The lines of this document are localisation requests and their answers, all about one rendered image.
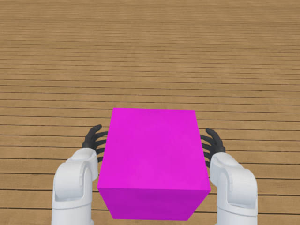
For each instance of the robot right hand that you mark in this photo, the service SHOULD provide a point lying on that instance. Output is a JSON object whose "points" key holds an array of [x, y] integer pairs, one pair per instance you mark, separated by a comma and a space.
{"points": [[215, 142]]}

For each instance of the carton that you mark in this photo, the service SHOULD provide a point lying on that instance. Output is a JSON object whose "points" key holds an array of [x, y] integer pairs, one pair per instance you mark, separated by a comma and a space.
{"points": [[153, 166]]}

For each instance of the right robot forearm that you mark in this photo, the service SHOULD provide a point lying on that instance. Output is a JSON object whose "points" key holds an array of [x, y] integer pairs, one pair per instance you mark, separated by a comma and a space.
{"points": [[237, 192]]}

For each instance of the left robot forearm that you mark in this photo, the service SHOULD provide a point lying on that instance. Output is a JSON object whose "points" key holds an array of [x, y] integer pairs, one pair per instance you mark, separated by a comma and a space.
{"points": [[72, 189]]}

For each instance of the robot left hand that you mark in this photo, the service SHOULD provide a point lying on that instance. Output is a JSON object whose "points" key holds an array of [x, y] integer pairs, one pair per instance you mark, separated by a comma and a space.
{"points": [[90, 140]]}

